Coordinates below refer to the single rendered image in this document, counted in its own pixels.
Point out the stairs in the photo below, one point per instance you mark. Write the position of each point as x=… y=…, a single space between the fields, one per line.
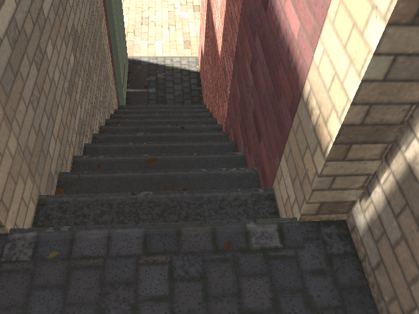
x=90 y=211

